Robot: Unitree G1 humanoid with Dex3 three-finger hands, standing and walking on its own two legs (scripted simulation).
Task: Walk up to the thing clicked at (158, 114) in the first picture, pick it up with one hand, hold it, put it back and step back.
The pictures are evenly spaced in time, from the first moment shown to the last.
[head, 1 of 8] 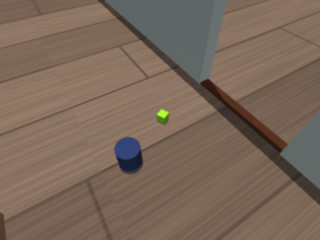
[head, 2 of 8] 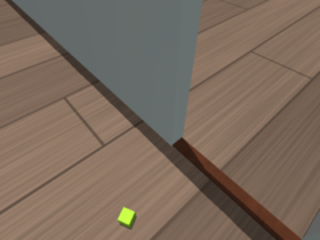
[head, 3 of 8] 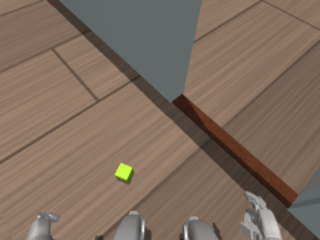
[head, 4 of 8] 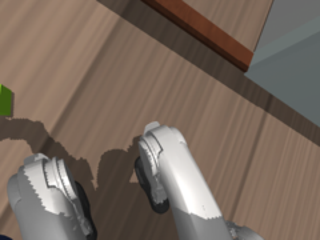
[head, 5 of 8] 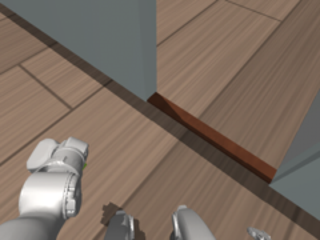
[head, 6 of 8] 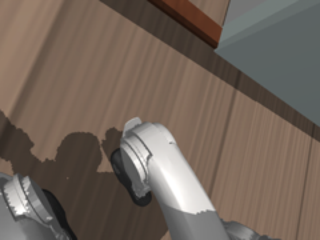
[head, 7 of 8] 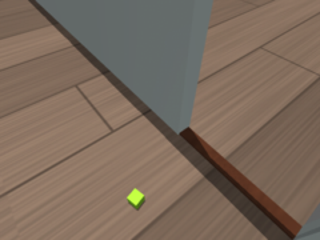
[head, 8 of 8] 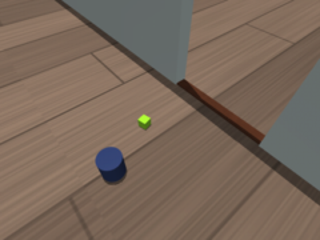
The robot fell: no
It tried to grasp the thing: yes
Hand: left
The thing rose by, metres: 0.65
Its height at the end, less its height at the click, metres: +0.00
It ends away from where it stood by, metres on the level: 0.02
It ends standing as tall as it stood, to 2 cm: yes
